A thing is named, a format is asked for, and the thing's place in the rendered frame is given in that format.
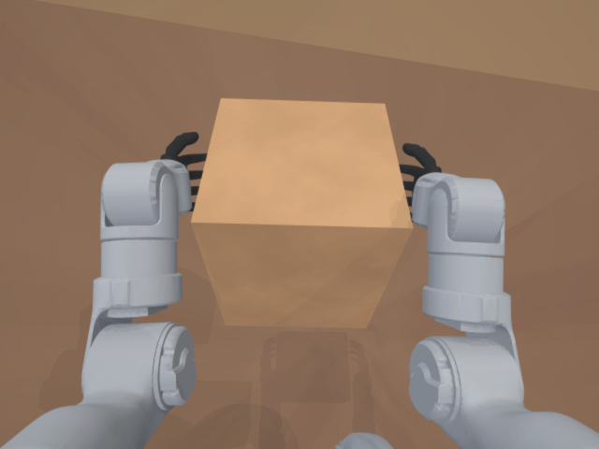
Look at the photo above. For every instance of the carton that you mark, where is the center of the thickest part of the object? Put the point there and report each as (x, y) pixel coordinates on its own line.
(301, 214)

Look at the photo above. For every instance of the robot right hand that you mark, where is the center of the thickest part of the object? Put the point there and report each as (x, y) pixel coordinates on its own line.
(425, 159)

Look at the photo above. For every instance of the left robot forearm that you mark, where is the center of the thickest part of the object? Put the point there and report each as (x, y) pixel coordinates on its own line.
(139, 224)

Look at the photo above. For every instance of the right robot upper arm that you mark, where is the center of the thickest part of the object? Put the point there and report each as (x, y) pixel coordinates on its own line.
(471, 387)

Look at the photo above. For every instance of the left robot upper arm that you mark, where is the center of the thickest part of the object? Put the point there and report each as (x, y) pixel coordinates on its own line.
(134, 374)

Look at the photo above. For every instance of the robot left hand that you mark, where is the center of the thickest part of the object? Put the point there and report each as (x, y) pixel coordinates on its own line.
(173, 150)

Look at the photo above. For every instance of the right robot forearm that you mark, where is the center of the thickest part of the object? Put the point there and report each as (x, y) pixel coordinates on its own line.
(465, 222)

